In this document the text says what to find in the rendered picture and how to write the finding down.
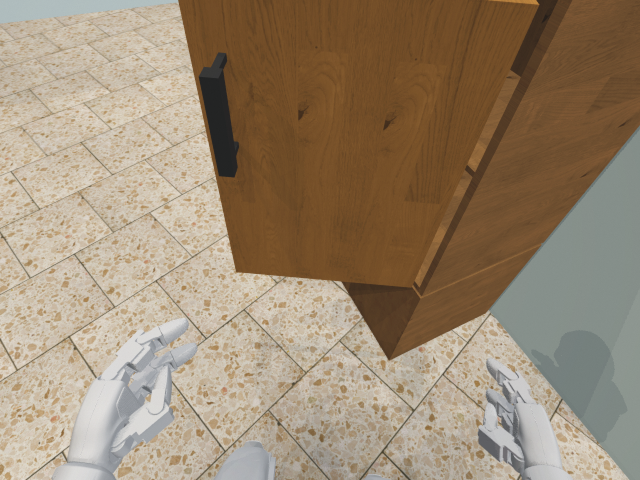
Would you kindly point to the robot left shin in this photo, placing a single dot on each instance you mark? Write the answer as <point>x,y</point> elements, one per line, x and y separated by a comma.
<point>253,443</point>

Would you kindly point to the robot right hand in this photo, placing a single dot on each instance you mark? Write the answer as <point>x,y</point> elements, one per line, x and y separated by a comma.
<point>528,438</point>

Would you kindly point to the cupboard door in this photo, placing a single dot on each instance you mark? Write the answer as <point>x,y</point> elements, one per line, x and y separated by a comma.
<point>355,120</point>

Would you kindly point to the robot left hand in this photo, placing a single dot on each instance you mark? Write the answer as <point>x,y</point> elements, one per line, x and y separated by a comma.
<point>99,436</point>

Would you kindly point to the handle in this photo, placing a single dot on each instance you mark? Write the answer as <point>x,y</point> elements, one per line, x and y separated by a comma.
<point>214,93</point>

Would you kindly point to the left robot thigh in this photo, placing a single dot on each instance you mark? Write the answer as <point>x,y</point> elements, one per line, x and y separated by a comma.
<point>248,463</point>

